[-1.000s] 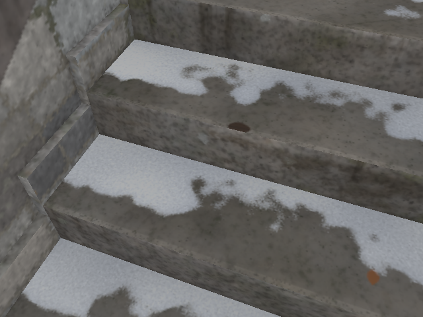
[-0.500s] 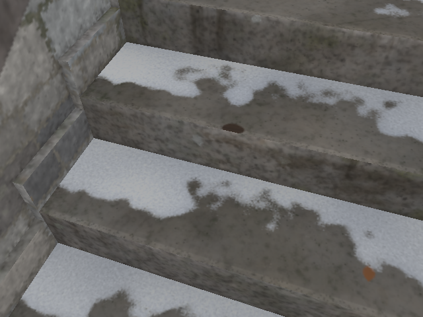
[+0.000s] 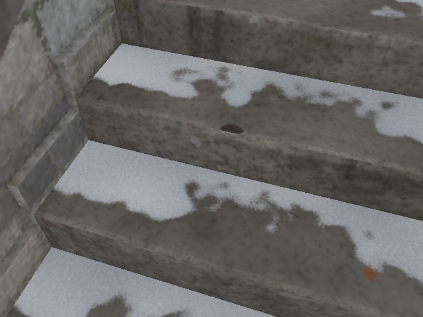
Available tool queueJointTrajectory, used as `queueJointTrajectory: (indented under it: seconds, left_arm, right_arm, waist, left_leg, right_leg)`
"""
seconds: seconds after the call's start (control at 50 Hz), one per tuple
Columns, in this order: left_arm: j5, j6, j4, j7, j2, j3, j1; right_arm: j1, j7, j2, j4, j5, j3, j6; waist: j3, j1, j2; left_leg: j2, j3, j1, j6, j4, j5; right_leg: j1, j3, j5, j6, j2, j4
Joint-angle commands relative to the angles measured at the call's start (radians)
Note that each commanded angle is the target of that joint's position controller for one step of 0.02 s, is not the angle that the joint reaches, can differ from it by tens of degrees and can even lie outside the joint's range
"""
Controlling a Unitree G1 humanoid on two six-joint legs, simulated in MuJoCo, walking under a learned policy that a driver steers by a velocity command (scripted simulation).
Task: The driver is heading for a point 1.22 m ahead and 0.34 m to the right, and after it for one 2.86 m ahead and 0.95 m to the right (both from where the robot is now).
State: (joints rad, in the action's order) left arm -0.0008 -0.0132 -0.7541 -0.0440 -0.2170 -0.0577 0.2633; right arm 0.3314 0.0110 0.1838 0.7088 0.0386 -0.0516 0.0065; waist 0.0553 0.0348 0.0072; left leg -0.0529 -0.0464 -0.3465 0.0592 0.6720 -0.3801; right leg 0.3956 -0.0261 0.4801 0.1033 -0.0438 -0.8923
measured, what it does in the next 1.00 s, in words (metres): climbs: right foot 0.17 m higher, then left foot 0.17 m higher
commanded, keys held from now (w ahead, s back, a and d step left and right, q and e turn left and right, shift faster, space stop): w+shift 1.00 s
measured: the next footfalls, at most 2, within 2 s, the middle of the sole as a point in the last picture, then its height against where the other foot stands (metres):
right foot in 0.38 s outside the picture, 0.17 m higher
left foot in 0.82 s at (233, 217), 0.17 m higher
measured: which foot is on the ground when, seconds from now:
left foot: down 0.00-0.38, up 0.40-0.80, down 0.82-1.00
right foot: up 0.00-0.36, down 0.38-0.82, up 0.84-1.00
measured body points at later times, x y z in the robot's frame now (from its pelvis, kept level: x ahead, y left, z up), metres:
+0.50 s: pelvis +0.27 -0.09 +0.11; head +0.27 -0.10 +0.56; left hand +0.39 +0.15 +0.00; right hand +0.37 -0.34 -0.01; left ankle +0.16 +0.07 -0.39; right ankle +0.29 -0.16 -0.55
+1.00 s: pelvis +0.66 -0.12 +0.33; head +0.65 -0.15 +0.78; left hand +0.89 +0.07 +0.30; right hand +0.65 -0.38 +0.17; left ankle +0.61 -0.05 -0.38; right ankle +0.62 -0.25 -0.04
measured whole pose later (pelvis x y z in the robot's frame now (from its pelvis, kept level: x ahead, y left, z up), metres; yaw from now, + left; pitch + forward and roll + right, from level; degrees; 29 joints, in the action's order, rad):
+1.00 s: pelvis +0.66 -0.12 +0.33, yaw +0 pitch +4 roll +4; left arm -0.04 -0.13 -0.59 0.00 -0.12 -0.01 0.09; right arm 0.42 0.02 0.25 1.00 0.05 -0.07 0.09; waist 0.12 0.01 0.01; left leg -0.14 -0.09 -0.30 0.09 0.63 -0.41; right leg 1.00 -0.15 0.27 0.20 0.09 -2.34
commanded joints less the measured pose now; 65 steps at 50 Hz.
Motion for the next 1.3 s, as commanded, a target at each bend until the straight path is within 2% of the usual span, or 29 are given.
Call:
queueJointTrajectory:
  seconds: [0.02,0.06,0.12,0.24,0.3,0.32,0.36,0.38,0.4,0.42,0.46,0.52,0.66,0.72,0.76,0.78,0.82,0.84,0.86,0.94,1.06,1.1,1.14,1.16,1.18,1.2,1.22,1.26,1.3]
  left_arm:
    - [-0.014,-0.079,0.19,0.024,0.011,0.015,-0.221]
    - [-0.042,-0.096,0.238,0.023,0.071,0.043,-0.279]
    - [-0.047,-0.068,0.328,0.013,0.114,0.075,-0.397]
    - [-0.014,-0.029,0.46,0.026,0.13,0.124,-0.636]
    - [0.014,-0.012,0.374,0.049,0.131,0.13,-0.403]
    - [0.007,-0.009,0.291,0.047,0.087,0.1,-0.249]
    - [0.002,-0.014,0.24,0.023,-0.02,0.043,-0.005]
    - [-0.024,-0.036,0.191,0.015,-0.112,0.003,0.113]
    - [-0.029,-0.048,0.076,0.005,-0.224,-0.024,0.19]
    - [-0.014,-0.055,0.082,-0.005,-0.198,-0.035,0.062]
    - [-0.02,-0.072,0.004,0.016,-0.063,-0.014,-0.078]
    - [-0.04,-0.097,-0.158,0.044,0.059,0.016,0.053]
    - [0.007,-0.163,-0.284,0.072,0.005,0.048,0.248]
    - [0.075,-0.128,-0.274,0.009,-0.024,0.048,0.316]
    - [0.059,-0.15,-0.23,-0.013,-0.253,0.0,0.328]
    - [0.05,-0.158,-0.173,-0.016,-0.349,-0.041,0.228]
    - [0.062,-0.176,-0.071,0.021,-0.253,-0.058,0.119]
    - [0.035,-0.187,0.013,0.068,-0.06,-0.028,0.094]
    - [-0.019,-0.199,0.09,0.077,-0.049,-0.033,0.04]
    - [-0.071,-0.152,0.255,0.057,0.239,0.1,-0.178]
    - [-0.018,-0.085,0.42,0.018,0.172,0.16,-0.503]
    - [0.026,-0.081,0.283,0.031,0.097,0.14,-0.274]
    - [-0.004,-0.028,0.226,0.002,0.012,0.091,-0.074]
    - [-0.021,-0.039,0.223,0.019,-0.041,0.064,0.005]
    - [-0.03,-0.056,0.166,0.024,-0.101,0.031,0.101]
    - [-0.017,-0.058,0.063,0.032,-0.151,-0.007,0.115]
    - [-0.03,-0.049,0.064,0.042,-0.227,-0.037,0.035]
    - [-0.007,-0.058,-0.024,0.045,-0.08,-0.008,-0.023]
    - [-0.024,-0.093,-0.145,0.064,0.012,0.01,0.09]
  right_arm:
    - [0.103,0.01,0.128,-0.02,0.024,-0.035,0.028]
    - [0.117,0.024,0.137,0.035,0.035,-0.035,0.064]
    - [0.204,0.01,0.044,0.155,0.037,-0.004,0.093]
    - [0.167,0.011,0.09,0.304,-0.002,0.015,0.12]
    - [0.029,0.038,0.141,0.25,-0.071,0.019,0.105]
    - [0.077,0.032,0.222,0.221,-0.079,-0.004,0.11]
    - [0.043,0.01,0.349,0.209,-0.053,-0.062,0.114]
    - [-0.013,-0.01,0.347,0.17,-0.035,-0.085,0.132]
    - [-0.115,-0.052,0.099,0.084,-0.018,-0.045,0.156]
    - [-0.079,-0.038,-0.032,0.01,0.027,-0.015,0.155]
    - [-0.073,-0.037,-0.056,-0.046,0.037,0.01,0.136]
    - [-0.153,-0.029,-0.132,-0.105,0.021,0.046,0.065]
    - [-0.489,0.03,-0.11,-0.275,-0.029,0.096,0.001]
    - [-0.497,-0.022,-0.051,-0.267,-0.051,0.107,-0.003]
    - [-0.251,-0.017,-0.024,-0.214,-0.051,0.077,-0.006]
    - [-0.078,-0.012,0.028,-0.185,-0.048,0.045,-0.013]
    - [0.0,-0.01,0.217,-0.103,-0.011,-0.033,0.014]
    - [0.031,-0.007,0.283,-0.036,0.018,-0.058,0.018]
    - [-0.043,-0.003,0.183,-0.025,0.019,-0.056,0.019]
    - [0.06,0.005,-0.076,0.232,0.024,0.02,0.104]
    - [0.062,0.02,0.01,0.367,-0.061,0.066,0.131]
    - [0.035,0.048,0.136,0.272,-0.144,0.047,0.163]
    - [0.017,0.034,0.38,0.233,-0.133,-0.034,0.196]
    - [-0.027,0.019,0.4,0.163,-0.101,-0.064,0.186]
    - [-0.093,-0.002,0.323,0.104,-0.077,-0.073,0.181]
    - [-0.141,-0.008,0.148,0.07,-0.021,-0.043,0.184]
    - [0.046,-0.023,0.047,-0.053,-0.015,-0.038,0.176]
    - [-0.139,-0.017,-0.079,-0.173,0.04,0.02,0.15]
    - [-0.211,0.0,-0.167,-0.219,0.052,0.079,0.103]
  waist:
    - [-0.052,0.059,-0.172]
    - [0.011,0.051,0.002]
    - [-0.037,0.04,-0.013]
    - [-0.266,-0.011,-0.003]
    - [-0.075,-0.089,-0.035]
    - [0.089,-0.118,-0.111]
    - [0.284,-0.272,-0.211]
    - [0.328,-0.324,-0.133]
    - [0.246,-0.26,0.329]
    - [0.237,-0.139,0.318]
    - [0.029,0.002,-0.017]
    - [-0.04,0.035,0.045]
    - [-0.267,0.019,-0.036]
    - [-0.067,-0.005,-0.13]
    - [0.262,0.117,0.161]
    - [0.312,0.238,0.293]
    - [0.32,0.241,0.251]
    - [0.286,0.178,-0.174]
    - [0.306,0.129,-0.088]
    - [-0.09,-0.01,0.08]
    - [-0.278,-0.128,0.044]
    - [0.025,-0.172,0.061]
    - [0.266,-0.277,-0.104]
    - [0.347,-0.335,-0.115]
    - [0.366,-0.363,-0.075]
    - [0.194,-0.284,0.169]
    - [0.35,-0.104,0.19]
    - [0.057,-0.028,0.013]
    - [-0.093,0.006,-0.029]
  left_leg:
    - [0.372,0.849,0.39,0.194,-0.481,-0.307]
    - [0.375,0.636,0.383,0.225,-0.392,-0.089]
    - [0.344,0.484,0.361,0.203,-0.399,-0.083]
    - [0.271,0.291,0.016,0.141,-0.717,-0.218]
    - [0.204,0.019,-0.2,0.182,-0.786,0.849]
    - [0.24,0.007,-0.011,0.194,-0.557,1.546]
    - [0.288,0.049,0.218,0.147,-0.03,2.005]
    - [0.216,0.091,0.1,0.093,0.357,1.69]
    - [-0.086,0.172,-0.337,0.015,0.839,0.309]
    - [-0.097,0.423,-0.518,0.041,1.155,0.318]
    - [-0.01,0.244,-0.59,0.056,1.306,0.482]
    - [-0.033,0.231,-0.821,0.098,1.613,0.271]
    - [-0.028,0.06,-0.985,0.107,1.34,-0.032]
    - [-0.007,-0.302,-0.337,0.084,0.742,0.086]
    - [-0.122,-0.255,-0.028,0.089,0.678,-0.016]
    - [-0.072,-0.134,-0.038,0.111,0.518,-0.064]
    - [-0.078,0.109,0.177,0.154,0.175,-0.218]
    - [0.21,0.78,0.376,0.286,-0.238,-0.2]
    - [0.268,1.044,0.403,0.28,-0.386,-0.113]
    - [0.192,0.525,0.196,0.219,-0.309,-0.003]
    - [0.145,0.096,-0.261,0.102,-0.693,0.473]
    - [0.119,-0.003,-0.451,0.165,-0.645,1.298]
    - [0.252,0.06,0.035,0.16,-0.297,1.909]
    - [0.234,0.092,0.178,0.149,-0.011,1.925]
    - [0.172,0.107,0.107,0.112,0.37,1.757]
    - [-0.073,0.127,-0.187,0.021,0.844,0.336]
    - [-0.153,0.308,-0.541,0.02,1.38,0.221]
    - [-0.026,0.171,-0.856,0.064,1.638,0.183]
    - [0.017,0.131,-0.994,0.094,1.692,0.087]
  right_leg:
    - [0.716,-0.073,-0.21,0.011,0.033,-0.749]
    - [0.863,-0.084,-0.272,-0.001,-0.011,-1.161]
    - [1.067,-0.1,-0.096,0.044,-0.036,-1.515]
    - [1.038,0.065,0.007,0.036,-0.091,-1.174]
    - [0.17,0.22,-0.057,0.062,-0.042,-0.613]
    - [0.043,0.27,0.014,0.063,0.035,-0.604]
    - [-0.111,0.195,0.134,0.045,0.131,-0.302]
    - [-0.268,-0.022,0.213,0.066,0.082,-0.076]
    - [-0.385,-0.583,0.158,0.096,-0.146,0.404]
    - [-0.328,-0.916,0.165,0.022,-0.265,0.602]
    - [-0.073,-0.705,0.346,0.045,-0.249,0.53]
    - [-0.048,-0.296,0.035,0.071,-0.161,0.488]
    - [0.003,0.09,-0.336,-0.014,-0.093,0.82]
    - [0.045,0.15,-1.139,0.004,-0.064,0.976]
    - [-0.258,0.127,-2.37,0.046,-0.188,0.656]
    - [-0.463,0.086,-2.457,0.048,-0.258,0.409]
    - [-0.325,0.008,-2.049,0.071,-0.147,-0.128]
    - [0.215,-0.052,-0.566,0.004,0.162,-0.676]
    - [0.425,-0.246,-0.396,0.045,0.19,-1.08]
    - [0.906,-0.226,-0.223,0.127,0.109,-1.559]
    - [0.699,0.118,0.063,0.025,-0.006,-0.953]
    - [-0.178,0.254,-0.195,-0.014,0.075,-0.601]
    - [-0.163,0.175,-0.079,0.021,0.077,-0.447]
    - [-0.185,0.153,-0.002,0.025,0.115,-0.221]
    - [-0.314,0.017,-0.031,0.071,0.097,0.035]
    - [-0.373,-0.302,-0.724,0.109,-0.044,0.367]
    - [-0.547,-0.85,-0.628,0.264,-0.251,0.437]
    - [-0.342,-0.708,-0.033,0.244,-0.167,0.482]
    - [-0.226,-0.383,-0.159,0.137,-0.067,0.463]
Velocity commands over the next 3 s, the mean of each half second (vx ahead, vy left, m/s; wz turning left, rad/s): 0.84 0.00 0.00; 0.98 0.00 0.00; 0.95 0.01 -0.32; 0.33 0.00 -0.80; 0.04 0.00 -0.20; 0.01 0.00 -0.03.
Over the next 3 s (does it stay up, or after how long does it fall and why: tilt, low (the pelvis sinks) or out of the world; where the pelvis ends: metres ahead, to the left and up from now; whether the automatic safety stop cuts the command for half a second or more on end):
stays up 1.39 -0.36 0.69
